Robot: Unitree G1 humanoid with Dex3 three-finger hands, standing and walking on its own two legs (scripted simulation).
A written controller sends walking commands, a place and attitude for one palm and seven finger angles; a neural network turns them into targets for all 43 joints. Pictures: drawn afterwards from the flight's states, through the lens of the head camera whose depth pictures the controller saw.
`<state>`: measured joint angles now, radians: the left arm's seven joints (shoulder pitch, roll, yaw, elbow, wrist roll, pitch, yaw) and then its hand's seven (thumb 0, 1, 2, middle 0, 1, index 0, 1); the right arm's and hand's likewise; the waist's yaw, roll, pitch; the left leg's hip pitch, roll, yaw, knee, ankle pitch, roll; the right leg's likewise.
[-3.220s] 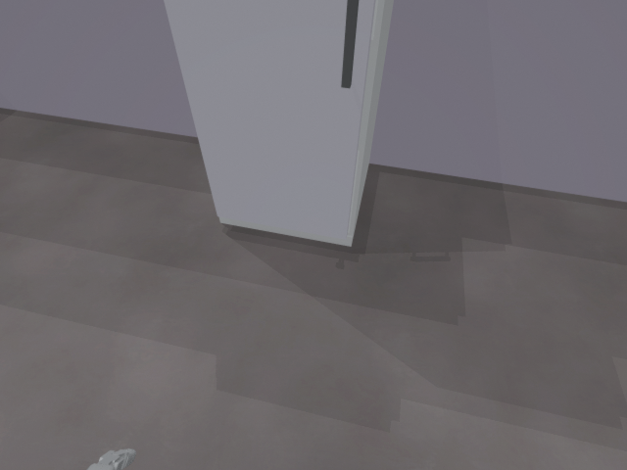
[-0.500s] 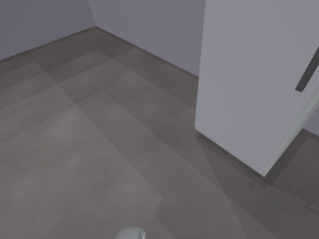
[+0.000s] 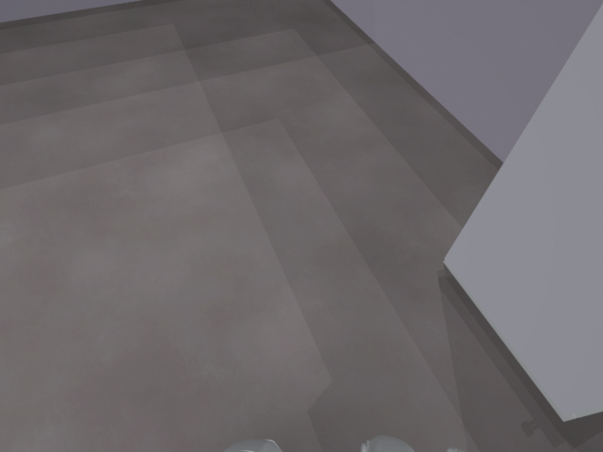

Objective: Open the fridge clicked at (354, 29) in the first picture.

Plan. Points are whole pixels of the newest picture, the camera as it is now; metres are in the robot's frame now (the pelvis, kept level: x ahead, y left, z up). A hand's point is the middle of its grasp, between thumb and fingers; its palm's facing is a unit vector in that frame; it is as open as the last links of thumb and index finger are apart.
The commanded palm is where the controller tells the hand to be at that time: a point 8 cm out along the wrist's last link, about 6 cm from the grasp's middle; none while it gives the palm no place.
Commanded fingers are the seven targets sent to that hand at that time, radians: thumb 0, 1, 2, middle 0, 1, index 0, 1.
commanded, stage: walk to a spot facing it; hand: right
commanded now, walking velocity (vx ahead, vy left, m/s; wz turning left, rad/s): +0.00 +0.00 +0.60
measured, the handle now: out of the picture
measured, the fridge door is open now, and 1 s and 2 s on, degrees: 0 0 0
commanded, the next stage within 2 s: turn to face it in 1.84 s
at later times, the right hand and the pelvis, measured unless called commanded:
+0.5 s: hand out of the picture +0.15 -0.28 -0.16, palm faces -0.21 +0.96 -0.20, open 7.4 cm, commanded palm none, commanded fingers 0.00 -0.90 -0.90 0.20 0.30 0.20 0.30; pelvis +0.04 -0.08 +0.02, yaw +18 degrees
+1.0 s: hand (402, 392) +0.23 -0.13 -0.12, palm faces -0.57 +0.78 -0.28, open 7.4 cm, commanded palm none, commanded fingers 0.00 -0.90 -0.90 0.20 0.30 0.20 0.30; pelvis +0.01 -0.04 +0.01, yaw +37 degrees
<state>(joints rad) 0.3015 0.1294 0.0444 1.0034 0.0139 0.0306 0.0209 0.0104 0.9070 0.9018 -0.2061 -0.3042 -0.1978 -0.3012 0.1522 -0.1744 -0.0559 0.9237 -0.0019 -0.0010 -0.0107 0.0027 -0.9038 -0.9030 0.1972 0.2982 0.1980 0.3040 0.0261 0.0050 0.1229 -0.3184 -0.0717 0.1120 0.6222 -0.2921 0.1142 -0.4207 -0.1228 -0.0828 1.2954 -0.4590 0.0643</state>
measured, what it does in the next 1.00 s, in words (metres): steps on the spot, turning left: right foot, then left foot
